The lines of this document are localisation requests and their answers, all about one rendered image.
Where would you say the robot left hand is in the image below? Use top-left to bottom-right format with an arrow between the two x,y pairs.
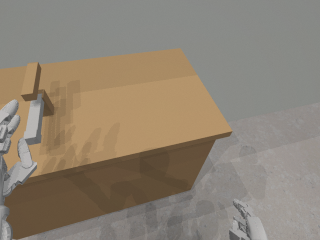
0,99 -> 37,206

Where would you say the counter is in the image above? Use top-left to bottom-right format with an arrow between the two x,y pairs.
0,48 -> 233,240

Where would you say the robot right hand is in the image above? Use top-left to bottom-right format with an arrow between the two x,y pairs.
229,199 -> 268,240

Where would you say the tap lever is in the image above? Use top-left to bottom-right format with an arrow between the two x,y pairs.
23,93 -> 44,145

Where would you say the robot left forearm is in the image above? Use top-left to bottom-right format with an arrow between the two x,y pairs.
0,205 -> 13,240

